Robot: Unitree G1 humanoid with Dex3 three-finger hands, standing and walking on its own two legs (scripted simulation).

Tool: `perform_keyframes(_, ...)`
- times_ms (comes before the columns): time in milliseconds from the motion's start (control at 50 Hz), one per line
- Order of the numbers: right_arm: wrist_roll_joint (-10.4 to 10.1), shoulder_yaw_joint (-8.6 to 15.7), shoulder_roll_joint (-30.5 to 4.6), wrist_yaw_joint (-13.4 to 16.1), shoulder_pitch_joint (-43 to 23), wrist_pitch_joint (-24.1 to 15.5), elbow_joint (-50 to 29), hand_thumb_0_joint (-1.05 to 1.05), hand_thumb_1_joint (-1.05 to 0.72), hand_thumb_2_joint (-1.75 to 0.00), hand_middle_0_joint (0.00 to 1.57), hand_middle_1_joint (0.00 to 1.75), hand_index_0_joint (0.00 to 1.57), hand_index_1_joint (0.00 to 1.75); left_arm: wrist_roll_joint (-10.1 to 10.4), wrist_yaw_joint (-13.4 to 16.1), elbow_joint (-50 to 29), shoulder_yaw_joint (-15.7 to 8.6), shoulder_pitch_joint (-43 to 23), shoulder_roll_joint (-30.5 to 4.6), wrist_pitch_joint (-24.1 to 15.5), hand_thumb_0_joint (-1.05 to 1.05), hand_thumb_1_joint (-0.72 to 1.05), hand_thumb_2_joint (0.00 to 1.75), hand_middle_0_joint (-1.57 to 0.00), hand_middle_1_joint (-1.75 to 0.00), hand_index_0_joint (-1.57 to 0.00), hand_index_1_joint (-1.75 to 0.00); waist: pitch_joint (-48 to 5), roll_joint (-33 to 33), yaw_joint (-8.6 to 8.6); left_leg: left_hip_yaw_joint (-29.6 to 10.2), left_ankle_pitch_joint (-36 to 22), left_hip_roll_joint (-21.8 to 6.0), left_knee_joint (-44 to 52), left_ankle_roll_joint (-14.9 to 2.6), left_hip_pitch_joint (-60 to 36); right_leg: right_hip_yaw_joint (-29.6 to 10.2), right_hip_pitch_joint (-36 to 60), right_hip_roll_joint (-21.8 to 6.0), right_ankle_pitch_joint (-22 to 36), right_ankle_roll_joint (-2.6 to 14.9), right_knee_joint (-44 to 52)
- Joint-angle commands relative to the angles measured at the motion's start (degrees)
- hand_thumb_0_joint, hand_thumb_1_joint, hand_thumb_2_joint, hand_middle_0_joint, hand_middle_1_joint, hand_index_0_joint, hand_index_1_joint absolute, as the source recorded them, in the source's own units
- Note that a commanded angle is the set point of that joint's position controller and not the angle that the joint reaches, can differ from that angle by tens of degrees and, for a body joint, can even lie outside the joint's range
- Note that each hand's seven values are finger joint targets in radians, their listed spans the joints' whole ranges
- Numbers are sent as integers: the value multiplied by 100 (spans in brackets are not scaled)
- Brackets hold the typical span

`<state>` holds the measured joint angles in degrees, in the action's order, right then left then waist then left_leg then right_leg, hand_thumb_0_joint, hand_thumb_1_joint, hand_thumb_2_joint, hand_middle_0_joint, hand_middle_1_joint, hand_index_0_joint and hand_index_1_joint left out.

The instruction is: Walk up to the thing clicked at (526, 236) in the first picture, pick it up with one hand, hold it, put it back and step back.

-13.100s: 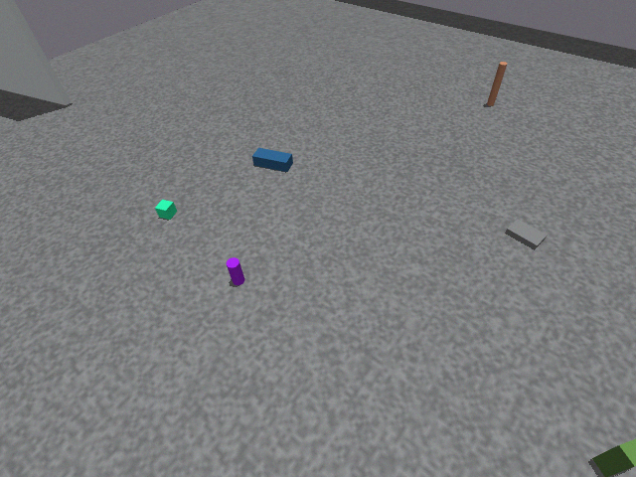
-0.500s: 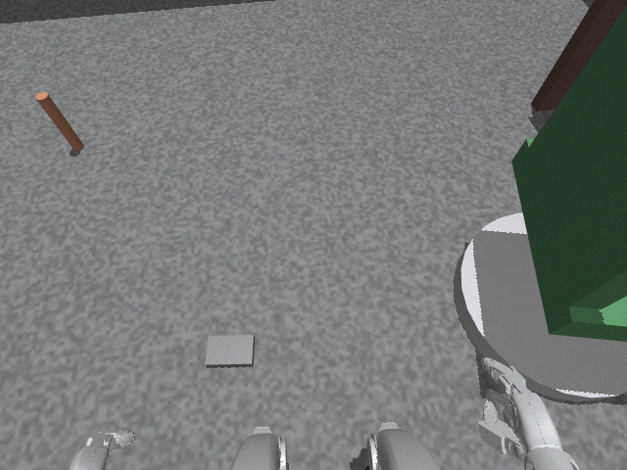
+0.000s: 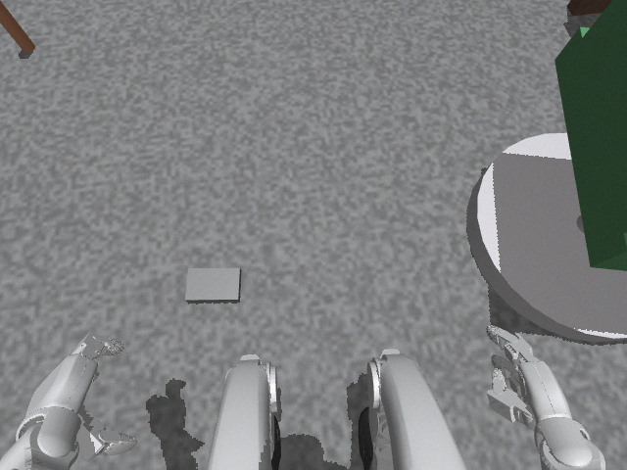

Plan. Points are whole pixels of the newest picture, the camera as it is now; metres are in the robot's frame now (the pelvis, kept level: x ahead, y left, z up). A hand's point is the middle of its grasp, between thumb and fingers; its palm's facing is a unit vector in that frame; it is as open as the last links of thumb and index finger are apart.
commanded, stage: rise first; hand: left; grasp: from above
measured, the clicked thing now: (214, 285) +0.49 +0.25 -0.54
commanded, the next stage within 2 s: none
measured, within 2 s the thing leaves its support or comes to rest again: neither
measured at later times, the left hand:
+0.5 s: hand (146, 328) +0.34 +0.32 -0.30, palm faces -0.50 -0.20 -0.84, open 13.9 cm
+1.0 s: hand (159, 304) +0.41 +0.32 -0.37, palm faces -0.47 +0.00 -0.88, open 14.2 cm
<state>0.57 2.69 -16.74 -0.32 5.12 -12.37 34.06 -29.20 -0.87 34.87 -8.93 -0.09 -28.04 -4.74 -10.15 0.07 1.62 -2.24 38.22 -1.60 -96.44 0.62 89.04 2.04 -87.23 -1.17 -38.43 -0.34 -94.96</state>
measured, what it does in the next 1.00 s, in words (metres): lowers itself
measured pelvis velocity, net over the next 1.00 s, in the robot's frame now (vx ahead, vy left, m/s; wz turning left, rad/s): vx -0.05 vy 0.01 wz -0.11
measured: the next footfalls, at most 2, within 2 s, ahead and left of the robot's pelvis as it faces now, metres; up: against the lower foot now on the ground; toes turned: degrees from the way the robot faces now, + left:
none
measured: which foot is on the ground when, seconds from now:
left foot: down 0.00-1.00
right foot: down 0.00-1.00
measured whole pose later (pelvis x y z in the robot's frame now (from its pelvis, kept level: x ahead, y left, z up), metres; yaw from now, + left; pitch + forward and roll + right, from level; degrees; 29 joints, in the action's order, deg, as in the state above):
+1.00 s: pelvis -0.05 +0.01 -0.22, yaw -6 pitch +33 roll -9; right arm 8.6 -1.4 -15.4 -7.1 5.1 0.7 42.8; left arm -76.5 18.6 77.3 -10.1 -49.2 -49.5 -24.1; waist -2.4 1.7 9.9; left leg -7.3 39.3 -0.9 -137.2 -0.7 131.5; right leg 4.8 -126.5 -0.3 -38.9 -2.0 -131.9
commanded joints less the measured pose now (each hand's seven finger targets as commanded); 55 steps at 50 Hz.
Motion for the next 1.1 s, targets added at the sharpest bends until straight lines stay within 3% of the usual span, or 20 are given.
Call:
perform_keyframes(0,-53,399,-966,-57,390,-127,-250,0,-96,-92,20,30,20,30,-654,347,-397,-667,-946,-1712,-649,0,-56,97,-18,-97,-16,-99,-2912,-743,-114,9,-2106,150,344,-128,-1550,-69,455,167,1849,205,200)
perform_keyframes(40,-52,425,-986,-103,407,-42,-172,0,-95,-91,20,30,20,30,-897,501,-40,-670,-1226,-1737,-684,0,-55,98,-16,-97,-15,-99,-2996,-596,-125,48,-2058,158,81,-143,-1215,-33,269,186,1806,205,11)
perform_keyframes(80,-28,460,-1042,-144,459,42,-75,0,-93,-91,20,30,20,30,-1103,598,232,-785,-1778,-2048,-726,0,-54,97,-14,-99,-13,-100,-3164,-551,-147,39,-1973,149,-160,-158,-1001,4,115,175,1741,192,-159)
perform_keyframes(120,-16,485,-1043,-186,569,118,10,0,-93,-91,20,30,20,30,-1338,607,437,-720,-2395,-2202,-806,0,-55,98,-15,-98,-14,-99,-3368,-469,-94,45,-1695,157,-386,-181,-683,34,1,181,1527,188,-321)
perform_keyframes(140,3,490,-1068,-200,593,156,72,0,-94,-91,20,30,20,30,-1443,592,579,-832,-2580,-2430,-844,0,-54,97,-17,-98,-16,-99,-3531,-465,-148,60,-1669,155,-530,-195,-603,38,-21,171,1503,180,-415)
perform_keyframes(220,62,477,-1102,-214,807,296,250,0,-94,-91,20,30,20,30,-1935,498,1017,-652,-3557,-2677,-1080,0,-56,99,-17,-97,-15,-99,-3691,-337,23,138,-1246,154,-1011,-240,-40,65,-236,176,1240,143,-654)
perform_keyframes(280,106,416,-1114,-245,813,386,317,0,-93,-91,20,30,20,30,-2179,504,1347,-646,-4039,-2920,-1312,0,-51,96,-20,-92,-18,-94,-3366,-343,71,144,-547,165,-1184,-261,525,132,-593,196,583,139,-784)
perform_keyframes(340,161,373,-1124,-277,851,498,374,0,-88,-90,20,30,20,30,-2466,598,1578,-648,-4440,-3142,-1586,0,-47,98,-17,-91,-15,-93,-3319,-450,119,116,-228,172,-1357,-261,718,201,-903,241,240,164,-993)
perform_keyframes(380,208,327,-1139,-308,872,587,407,0,-86,-89,20,30,20,30,-2659,718,1703,-723,-4701,-3386,-1759,0,-48,100,-13,-91,-11,-93,-3247,-648,103,105,-139,180,-1467,-261,812,245,-1140,253,152,181,-1146)
perform_keyframes(480,341,217,-1182,-394,898,777,551,0,-87,-89,20,30,20,30,-3226,1207,2214,-777,-5168,-3622,-2022,0,-54,105,-8,-92,-6,-94,-2918,-1050,208,-62,120,188,-1603,-243,964,417,-1857,256,17,210,-1560)
perform_keyframes(560,430,190,-1246,-445,929,925,645,0,-87,-89,20,30,20,30,-3663,1595,2673,-574,-5459,-3471,-2012,0,-54,104,-9,-90,-6,-92,-2828,-1218,375,-182,-30,185,-1721,-194,844,552,-2352,238,212,236,-1865)
perform_keyframes(640,513,189,-1301,-488,1031,1059,742,0,-88,-90,20,30,20,30,-4014,1844,2983,-492,-5806,-3630,-1880,0,-53,102,-10,-89,-8,-91,-2964,-1466,453,-238,-358,178,-1867,-164,649,608,-2564,209,473,247,-2095)
perform_keyframes(800,659,169,-1356,-567,1146,1191,829,0,-90,-90,20,30,20,30,-4382,2081,3208,-292,-6359,-3674,-1825,0,-52,99,-8,-93,-8,-93,-3051,-1797,673,-309,-806,170,-2188,-154,514,652,-2812,183,775,192,-2391)
perform_keyframes(820,686,142,-1346,-578,1163,1210,841,0,-90,-90,20,30,20,30,-4443,2093,3290,-386,-6305,-3798,-1824,0,-52,99,-9,-91,-8,-92,-3071,-1699,655,-324,-884,168,-2230,-159,493,672,-2792,195,792,201,-2412)
perform_keyframes(920,790,48,-1311,-626,1140,1297,836,0,-90,-90,20,30,20,30,-4645,2178,3492,-368,-6364,-3875,-1921,0,-51,98,-11,-91,-10,-92,-3003,-1614,754,-207,-1071,199,-2545,-219,792,666,-2609,248,983,185,-2484)
perform_keyframes(1080,957,-64,-1327,-664,1067,1359,841,0,-90,-90,20,30,20,30,-4692,2372,3865,-595,-6412,-4130,-2062,0,-51,97,-11,-93,-10,-93,-2996,-1419,809,-141,-1093,202,-2848,-272,1174,665,-2486,316,1046,178,-2581)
